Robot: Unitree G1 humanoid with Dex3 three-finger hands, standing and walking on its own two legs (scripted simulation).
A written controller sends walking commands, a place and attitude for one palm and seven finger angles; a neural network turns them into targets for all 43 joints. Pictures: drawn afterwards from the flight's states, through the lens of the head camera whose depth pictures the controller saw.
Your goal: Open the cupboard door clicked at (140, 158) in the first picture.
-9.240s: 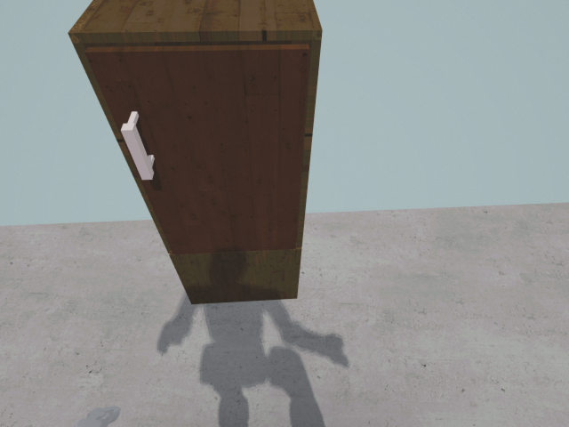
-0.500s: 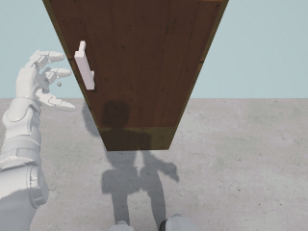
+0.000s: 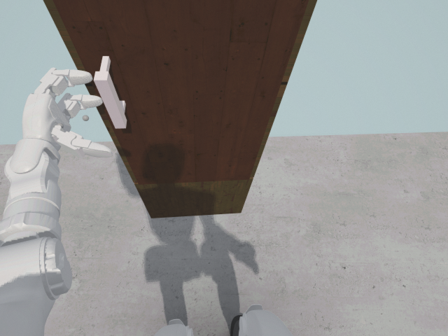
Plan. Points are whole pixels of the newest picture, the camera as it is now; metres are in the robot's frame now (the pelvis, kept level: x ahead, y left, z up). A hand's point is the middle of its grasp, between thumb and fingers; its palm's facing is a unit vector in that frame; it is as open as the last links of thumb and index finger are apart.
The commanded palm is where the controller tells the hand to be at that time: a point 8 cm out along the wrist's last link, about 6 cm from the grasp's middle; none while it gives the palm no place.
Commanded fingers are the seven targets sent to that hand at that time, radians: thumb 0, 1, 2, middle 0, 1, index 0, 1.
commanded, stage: slide the fingers in behind the handle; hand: left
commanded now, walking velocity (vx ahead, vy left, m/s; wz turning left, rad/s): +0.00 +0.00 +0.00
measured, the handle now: (113, 94) +0.53 +0.18 +0.08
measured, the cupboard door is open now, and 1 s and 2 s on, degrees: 0 0 1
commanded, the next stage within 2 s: close the thumb around the handle in 1.40 s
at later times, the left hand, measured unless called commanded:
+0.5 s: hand (102, 123) +0.46 +0.19 +0.08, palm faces +0.01 -1.00 -0.02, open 13.9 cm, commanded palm +0.44 +0.23 +0.08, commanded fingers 0.00 -0.50 0.30 -0.30 -1.20 -0.30 -1.20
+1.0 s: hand (125, 119) +0.47 +0.15 +0.08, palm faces +0.02 -1.00 -0.01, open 14.0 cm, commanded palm +0.44 +0.20 +0.08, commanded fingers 0.00 -0.50 0.30 -0.30 -1.20 -0.30 -1.20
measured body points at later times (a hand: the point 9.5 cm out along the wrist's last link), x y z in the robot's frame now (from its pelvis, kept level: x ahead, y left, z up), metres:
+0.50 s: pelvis +0.00 -0.01 +0.00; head +0.09 +0.00 +0.44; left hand +0.45 +0.24 +0.08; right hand +0.04 -0.27 -0.11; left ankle -0.03 +0.07 -0.69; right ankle +0.03 -0.11 -0.69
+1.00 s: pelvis +0.00 -0.01 +0.00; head +0.10 -0.01 +0.44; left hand +0.46 +0.21 +0.08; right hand +0.02 -0.27 -0.12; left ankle -0.03 +0.07 -0.69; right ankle +0.03 -0.11 -0.69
